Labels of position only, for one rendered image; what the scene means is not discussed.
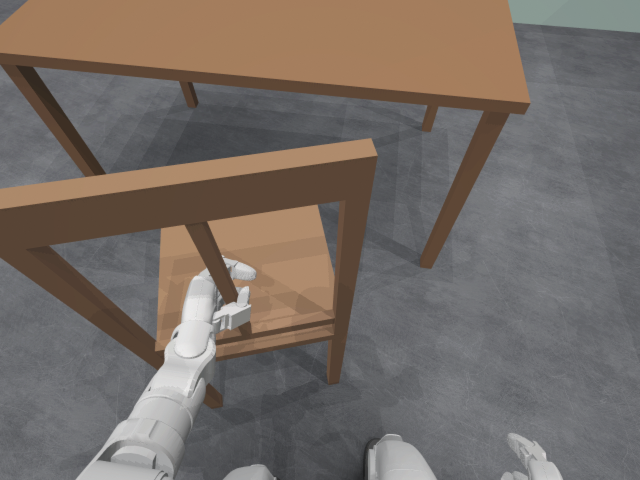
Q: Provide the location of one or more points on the table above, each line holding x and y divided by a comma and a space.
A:
448, 53

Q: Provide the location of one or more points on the left robot upper arm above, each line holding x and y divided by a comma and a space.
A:
104, 470

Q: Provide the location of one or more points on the robot right hand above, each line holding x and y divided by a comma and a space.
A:
533, 457

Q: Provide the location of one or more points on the left robot forearm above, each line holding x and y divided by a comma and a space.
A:
154, 434

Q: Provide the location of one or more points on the robot left hand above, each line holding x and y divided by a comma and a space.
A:
203, 299

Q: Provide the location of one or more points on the right robot thigh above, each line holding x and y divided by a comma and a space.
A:
397, 460

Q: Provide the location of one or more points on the robot right shin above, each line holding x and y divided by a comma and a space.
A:
391, 437

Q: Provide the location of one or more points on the chair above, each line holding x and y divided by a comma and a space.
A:
259, 209

